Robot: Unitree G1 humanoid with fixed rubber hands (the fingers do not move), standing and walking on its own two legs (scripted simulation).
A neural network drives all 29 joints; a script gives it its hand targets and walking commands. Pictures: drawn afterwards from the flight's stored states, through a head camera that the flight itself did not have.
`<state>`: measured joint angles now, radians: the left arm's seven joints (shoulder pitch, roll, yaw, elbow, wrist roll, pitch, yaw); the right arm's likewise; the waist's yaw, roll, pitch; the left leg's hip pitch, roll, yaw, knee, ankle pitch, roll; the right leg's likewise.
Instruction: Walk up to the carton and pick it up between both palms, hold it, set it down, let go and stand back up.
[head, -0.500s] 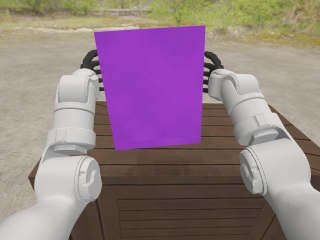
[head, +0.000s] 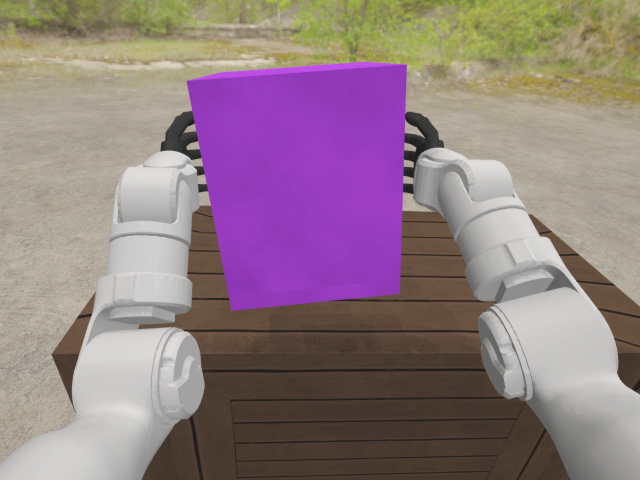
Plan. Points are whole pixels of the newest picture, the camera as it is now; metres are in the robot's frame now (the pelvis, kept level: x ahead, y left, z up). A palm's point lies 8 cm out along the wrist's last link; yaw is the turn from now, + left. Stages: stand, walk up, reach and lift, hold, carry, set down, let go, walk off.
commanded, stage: hold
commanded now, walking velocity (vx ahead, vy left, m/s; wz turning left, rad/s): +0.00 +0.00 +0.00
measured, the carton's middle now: (303, 175) +0.41 +0.01 +0.29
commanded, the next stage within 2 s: set down in 1.52 s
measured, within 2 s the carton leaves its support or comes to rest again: neither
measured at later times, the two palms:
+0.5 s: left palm (179, 166) +0.38 +0.15 +0.31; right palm (425, 167) +0.37 -0.14 +0.32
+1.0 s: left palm (181, 170) +0.38 +0.15 +0.30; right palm (426, 170) +0.37 -0.14 +0.31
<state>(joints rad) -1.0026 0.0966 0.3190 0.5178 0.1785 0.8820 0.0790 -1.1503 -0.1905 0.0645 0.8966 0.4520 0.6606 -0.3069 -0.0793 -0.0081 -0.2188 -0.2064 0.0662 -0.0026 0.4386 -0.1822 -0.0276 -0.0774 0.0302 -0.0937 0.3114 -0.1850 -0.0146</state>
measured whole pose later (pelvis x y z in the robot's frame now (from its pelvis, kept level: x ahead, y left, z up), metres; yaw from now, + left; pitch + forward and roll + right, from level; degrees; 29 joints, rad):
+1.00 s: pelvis +0.01 +0.00 +0.00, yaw +0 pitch -3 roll -2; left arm -0.98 0.08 0.32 0.45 0.19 0.90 0.09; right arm -1.12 -0.20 0.08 0.83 0.47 0.67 -0.31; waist -0.08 0.00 -0.21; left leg -0.19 0.06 0.00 0.44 -0.20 -0.03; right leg -0.06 0.03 -0.08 0.31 -0.20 -0.01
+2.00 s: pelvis +0.01 +0.00 +0.00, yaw +0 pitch -6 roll -1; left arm -1.15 0.17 0.41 0.81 0.29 0.60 0.00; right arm -1.18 -0.04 -0.18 1.06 0.18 0.40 -0.28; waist -0.11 -0.08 -0.11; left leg -0.08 0.04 0.00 0.34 -0.15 -0.02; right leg 0.03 0.01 -0.09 0.26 -0.18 -0.01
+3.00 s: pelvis +0.03 +0.01 +0.00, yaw -1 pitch -5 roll -1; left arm -1.05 0.15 0.31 0.84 0.24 0.46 0.00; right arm -0.93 0.02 -0.19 0.88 0.13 0.30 -0.29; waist -0.13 -0.10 -0.06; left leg -0.08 0.03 0.02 0.39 -0.22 -0.01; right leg 0.04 0.00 -0.07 0.27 -0.22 0.01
